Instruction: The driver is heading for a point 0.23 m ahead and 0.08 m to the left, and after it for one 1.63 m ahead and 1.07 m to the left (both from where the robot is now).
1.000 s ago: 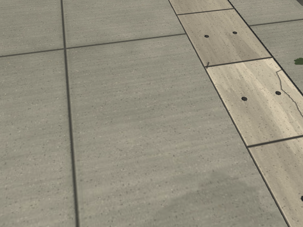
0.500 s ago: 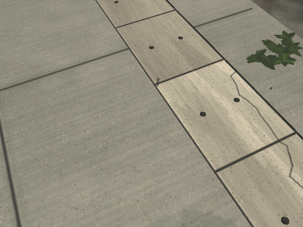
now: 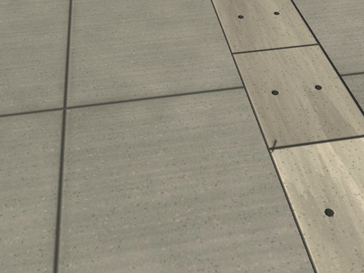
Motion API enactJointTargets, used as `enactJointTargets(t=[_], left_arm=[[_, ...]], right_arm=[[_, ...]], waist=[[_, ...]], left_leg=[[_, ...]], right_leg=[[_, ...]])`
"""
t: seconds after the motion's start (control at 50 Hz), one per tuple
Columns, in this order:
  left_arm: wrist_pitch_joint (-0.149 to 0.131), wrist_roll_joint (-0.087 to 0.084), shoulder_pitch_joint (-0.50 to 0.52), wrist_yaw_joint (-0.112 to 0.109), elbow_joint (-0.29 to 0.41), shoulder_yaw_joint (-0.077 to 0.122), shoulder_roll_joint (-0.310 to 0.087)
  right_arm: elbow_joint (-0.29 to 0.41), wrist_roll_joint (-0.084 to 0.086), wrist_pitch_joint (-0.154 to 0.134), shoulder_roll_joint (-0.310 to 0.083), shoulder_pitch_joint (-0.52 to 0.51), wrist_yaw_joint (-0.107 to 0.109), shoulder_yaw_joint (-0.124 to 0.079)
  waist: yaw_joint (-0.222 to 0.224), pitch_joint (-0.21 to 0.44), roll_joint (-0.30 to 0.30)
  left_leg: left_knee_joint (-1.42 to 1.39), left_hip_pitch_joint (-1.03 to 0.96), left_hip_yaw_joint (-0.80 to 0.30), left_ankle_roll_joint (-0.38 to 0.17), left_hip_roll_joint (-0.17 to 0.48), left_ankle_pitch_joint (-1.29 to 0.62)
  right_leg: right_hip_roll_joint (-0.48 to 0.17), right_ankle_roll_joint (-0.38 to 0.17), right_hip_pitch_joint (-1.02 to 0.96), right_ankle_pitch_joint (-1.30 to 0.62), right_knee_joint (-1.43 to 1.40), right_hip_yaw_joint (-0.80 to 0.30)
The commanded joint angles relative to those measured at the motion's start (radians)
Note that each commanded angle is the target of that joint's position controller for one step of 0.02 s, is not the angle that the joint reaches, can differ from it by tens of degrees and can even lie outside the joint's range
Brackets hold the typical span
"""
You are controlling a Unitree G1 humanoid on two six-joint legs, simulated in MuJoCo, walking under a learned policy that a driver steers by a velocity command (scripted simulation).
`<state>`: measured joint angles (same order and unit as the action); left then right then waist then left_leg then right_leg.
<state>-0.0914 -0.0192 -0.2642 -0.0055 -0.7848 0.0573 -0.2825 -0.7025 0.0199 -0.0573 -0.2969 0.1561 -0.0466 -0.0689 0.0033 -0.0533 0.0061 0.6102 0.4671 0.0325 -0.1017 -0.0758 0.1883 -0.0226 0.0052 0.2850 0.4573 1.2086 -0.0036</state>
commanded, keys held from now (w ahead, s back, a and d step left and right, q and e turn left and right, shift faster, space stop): q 1.00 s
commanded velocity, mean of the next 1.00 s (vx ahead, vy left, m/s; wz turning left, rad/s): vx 0.12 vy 0.00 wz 0.58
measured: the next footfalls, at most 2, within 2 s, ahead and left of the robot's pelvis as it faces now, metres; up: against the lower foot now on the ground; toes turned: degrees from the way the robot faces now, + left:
right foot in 0.34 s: +0.36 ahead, -0.10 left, +0.00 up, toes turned +18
left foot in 0.78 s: +0.19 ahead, +0.11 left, +0.00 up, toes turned +30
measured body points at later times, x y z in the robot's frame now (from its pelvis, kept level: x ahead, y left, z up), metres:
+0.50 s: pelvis +0.20 -0.03 +0.01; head +0.24 -0.03 +0.46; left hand +0.30 +0.27 -0.07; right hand +0.42 -0.27 -0.09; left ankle +0.10 +0.07 -0.63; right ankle +0.32 -0.11 -0.72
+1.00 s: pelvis +0.20 +0.01 +0.02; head +0.21 +0.06 +0.47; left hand +0.17 +0.34 -0.09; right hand +0.48 -0.15 -0.05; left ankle +0.16 +0.09 -0.72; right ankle +0.30 -0.11 -0.64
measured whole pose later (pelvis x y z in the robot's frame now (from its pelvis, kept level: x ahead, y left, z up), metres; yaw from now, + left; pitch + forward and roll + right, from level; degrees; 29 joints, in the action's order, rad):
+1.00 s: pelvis +0.20 +0.01 +0.02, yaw +36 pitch +3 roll -3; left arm 0.02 0.01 -0.10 -0.03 -0.72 0.10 -0.32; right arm -0.61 0.00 0.03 -0.30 0.23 0.03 -0.07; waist -0.01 -0.03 -0.03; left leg 0.48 0.30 -0.10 -0.04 -0.03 0.22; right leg 0.01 0.07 0.57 0.35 1.03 -0.03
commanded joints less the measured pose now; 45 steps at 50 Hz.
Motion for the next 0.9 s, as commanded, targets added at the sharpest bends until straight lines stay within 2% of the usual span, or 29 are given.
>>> enactJointTargets(t=[0.02,0.04,0.06,0.12,0.18,0.24,0.28,0.32,0.34,0.36,0.38,0.4,0.42,0.44,0.46,0.5,0.52,0.56,0.64,0.7,0.74,0.76,0.78,0.8,0.82,0.84,0.86,0.88,0.9], left_arm=[[-0.053,0.019,0.089,-0.002,0.131,0.027,-0.135],[-0.039,0.027,0.066,-0.003,0.13,0.033,-0.141],[-0.025,0.033,0.044,-0.007,0.13,0.035,-0.135],[0.003,0.04,0.051,-0.019,0.134,0.02,-0.088],[0.008,0.036,0.124,-0.016,0.144,0.007,-0.064],[0.009,0.023,0.208,-0.001,0.163,0.009,-0.08],[0.006,0.024,0.21,0.006,0.167,0.021,-0.107],[-0.006,0.029,0.161,0.008,0.159,0.033,-0.123],[-0.015,0.04,0.121,0.003,0.154,0.04,-0.142],[-0.015,0.06,0.062,-0.01,0.161,0.05,-0.202],[0.006,0.08,0.041,-0.011,0.147,0.053,-0.222],[0.02,0.043,0.064,-0.012,0.16,0.047,-0.164],[0.031,0.037,0.088,-0.017,0.178,0.031,-0.107],[0.046,0.042,0.119,-0.019,0.181,0.023,-0.094],[0.057,0.038,0.153,-0.022,0.185,0.021,-0.095],[0.068,0.05,0.18,-0.029,0.18,0.027,-0.117],[0.07,0.051,0.177,-0.032,0.175,0.029,-0.117],[0.073,0.046,0.168,-0.035,0.167,0.035,-0.126],[0.085,0.035,0.184,-0.031,0.158,0.05,-0.158],[0.091,0.021,0.18,-0.024,0.143,0.057,-0.173],[0.097,0.003,0.19,-0.023,0.132,0.058,-0.17],[0.101,-0.001,0.153,-0.022,0.112,0.054,-0.144],[0.105,0.018,0.121,-0.015,0.109,0.042,-0.088],[0.098,0.047,0.177,-0.018,0.169,0.036,-0.083],[0.09,0.04,0.262,-0.025,0.186,0.048,-0.116],[0.091,0.022,0.249,-0.027,0.177,0.056,-0.13],[0.095,0.024,0.212,-0.033,0.149,0.062,-0.132],[0.1,0.033,0.194,-0.039,0.134,0.066,-0.139],[0.099,0.038,0.183,-0.038,0.13,0.066,-0.133]], right_arm=[[0.053,-0.005,-0.012,-0.115,0.099,0.013,-0.033],[0.075,-0.019,-0.009,-0.111,0.064,0.019,-0.029],[0.08,-0.022,-0.008,-0.118,0.05,0.023,-0.032],[0.071,-0.018,-0.003,-0.161,0.054,0.043,-0.046],[0.063,0.003,0.029,-0.163,0.065,0.065,-0.05],[0.056,0.005,0.057,-0.155,0.099,0.077,-0.049],[0.062,0.001,0.067,-0.147,0.097,0.081,-0.047],[0.082,0.0,0.067,-0.135,0.051,0.083,-0.044],[0.096,-0.003,0.063,-0.109,0.04,0.082,-0.037],[0.122,-0.022,0.056,-0.053,0.051,0.08,-0.017],[0.123,-0.009,0.053,-0.034,0.232,0.074,-0.008],[0.083,-0.008,0.061,-0.142,0.275,0.068,-0.03],[0.081,0.001,0.078,-0.193,0.179,0.07,-0.048],[0.086,0.002,0.098,-0.184,0.132,0.078,-0.051],[0.099,0.0,0.113,-0.175,0.106,0.082,-0.052],[0.111,0.005,0.126,-0.118,0.11,0.079,-0.04],[0.115,0.004,0.125,-0.097,0.111,0.079,-0.035],[0.13,-0.003,0.119,-0.084,0.084,0.077,-0.029],[0.148,-0.005,0.115,-0.083,0.051,0.059,-0.024],[0.153,-0.005,0.119,-0.099,0.058,0.045,-0.033],[0.132,-0.008,0.118,-0.095,0.117,0.038,-0.041],[0.119,-0.012,0.118,-0.113,0.152,0.041,-0.051],[0.127,-0.016,0.115,-0.199,0.172,0.055,-0.074],[0.167,-0.029,0.108,-0.292,0.141,0.063,-0.085],[0.166,-0.061,0.085,-0.263,0.157,0.059,-0.08],[0.162,-0.059,0.067,-0.235,0.108,0.058,-0.068],[0.168,-0.036,0.061,-0.202,0.044,0.063,-0.062],[0.175,-0.018,0.062,-0.169,0.01,0.067,-0.049],[0.179,-0.016,0.065,-0.155,-0.002,0.073,-0.041]], waist=[[-0.035,0.133,-0.02],[-0.002,0.109,0.003],[0.017,0.105,0.01],[0.029,0.107,0.02],[-0.003,0.154,0.076],[-0.041,0.168,0.103],[-0.035,0.167,0.112],[0.008,0.156,0.13],[0.029,0.18,0.111],[0.034,0.273,-0.027],[-0.052,0.383,-0.31],[-0.045,0.378,-0.227],[-0.005,0.283,-0.144],[-0.005,0.233,-0.091],[-0.009,0.176,-0.095],[-0.024,0.123,-0.141],[-0.021,0.13,-0.154],[-0.006,0.159,-0.158],[0.007,0.191,-0.165],[0.002,0.178,-0.174],[-0.036,0.177,-0.157],[-0.04,0.162,-0.115],[-0.019,0.121,0.116],[-0.016,0.076,0.324],[-0.08,0.127,0.233],[-0.04,0.109,0.189],[-0.007,0.102,0.14],[0.003,0.109,0.138],[0.013,0.124,0.139]], left_leg=[[-0.304,-0.45,-0.463,-0.208,0.29,-0.235],[-0.314,-0.354,-0.413,-0.207,0.27,-0.39],[-0.316,-0.301,-0.38,-0.208,0.259,-0.515],[-0.3,-0.199,-0.261,-0.185,0.204,-0.73],[-0.25,-0.174,-0.206,-0.114,0.135,-0.654],[-0.201,-0.218,-0.277,-0.079,0.142,-0.485],[-0.144,-0.27,-0.363,-0.067,0.162,-0.402],[-0.067,-0.289,-0.42,-0.038,0.15,-0.333],[0.023,-0.261,-0.405,-0.003,0.103,-0.262],[0.255,-0.143,-0.307,0.048,0.023,0.007],[0.48,0.086,-0.222,0.105,-0.088,0.564],[0.615,0.142,-0.217,0.14,0.004,0.516],[0.675,0.171,-0.185,0.164,0.035,0.436],[0.684,0.174,-0.158,0.176,0.056,0.371],[0.675,0.169,-0.15,0.182,0.076,0.325],[0.599,0.092,-0.092,0.184,0.081,0.263],[0.552,0.078,-0.073,0.185,0.082,0.256],[0.464,0.061,-0.061,0.184,0.103,0.244],[0.282,-0.043,-0.029,0.158,0.129,0.192],[0.151,-0.105,0.004,0.124,0.118,0.167],[-0.03,-0.216,0.041,0.079,0.085,0.063],[-0.117,-0.293,0.012,0.044,0.075,0.01],[-0.252,-0.384,-0.261,-0.035,0.247,-0.157],[-0.281,-0.389,-0.568,-0.212,0.453,-0.35],[-0.311,-0.328,-0.575,-0.261,0.452,-0.277],[-0.307,-0.311,-0.485,-0.204,0.394,-0.215],[-0.289,-0.305,-0.415,-0.141,0.337,-0.181],[-0.276,-0.299,-0.38,-0.113,0.313,-0.221],[-0.264,-0.28,-0.356,-0.11,0.292,-0.291]], right_leg=[[-0.07,-0.01,0.433,-0.075,0.015,-0.088],[-0.079,0.004,0.365,-0.084,-0.002,-0.085],[-0.078,0.021,0.333,-0.083,-0.038,-0.078],[-0.039,0.065,0.29,-0.171,-0.217,-0.034],[0.02,0.079,0.203,-0.384,-0.435,-0.019],[0.059,0.078,0.172,-0.462,-0.588,-0.038],[0.065,0.062,0.162,-0.422,-0.659,-0.071],[0.055,0.028,0.099,-0.454,-0.762,-0.077],[0.0,-0.007,-0.012,-0.596,-0.822,-0.095],[-0.2,-0.084,-0.22,-0.922,-0.786,-0.256],[-0.44,-0.298,-0.445,-1.095,-0.784,-0.578],[-0.45,-0.32,-0.4,-0.853,-0.802,-0.635],[-0.37,-0.272,-0.323,-0.711,-0.808,-0.482],[-0.31,-0.235,-0.239,-0.582,-0.831,-0.388],[-0.279,-0.225,-0.154,-0.491,-0.862,-0.33],[-0.21,-0.21,-0.032,-0.446,-0.918,-0.196],[-0.205,-0.218,-0.038,-0.467,-0.924,-0.161],[-0.234,-0.242,-0.078,-0.518,-0.922,-0.129],[-0.27,-0.246,-0.086,-0.496,-0.921,-0.073],[-0.288,-0.223,-0.091,-0.436,-0.899,-0.048],[-0.271,-0.167,-0.057,-0.376,-0.83,-0.002],[-0.239,-0.103,0.007,-0.29,-0.753,0.043],[-0.134,0.001,0.188,-0.103,-0.508,0.153],[0.017,0.072,0.443,0.194,-0.277,0.128],[0.019,0.058,0.438,0.195,-0.112,-0.023],[0.002,0.04,0.44,0.096,-0.068,-0.056],[-0.01,0.037,0.437,0.008,-0.075,-0.063],[-0.011,0.045,0.421,-0.04,-0.077,-0.061],[0.002,0.055,0.38,-0.075,-0.053,-0.053]])
Velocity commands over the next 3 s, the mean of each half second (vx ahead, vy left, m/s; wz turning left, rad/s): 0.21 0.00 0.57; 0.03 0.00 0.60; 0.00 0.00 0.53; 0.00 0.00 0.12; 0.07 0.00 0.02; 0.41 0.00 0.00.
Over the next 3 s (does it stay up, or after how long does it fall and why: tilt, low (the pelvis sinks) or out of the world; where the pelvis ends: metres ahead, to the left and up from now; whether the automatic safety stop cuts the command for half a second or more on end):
stays up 0.36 0.18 0.01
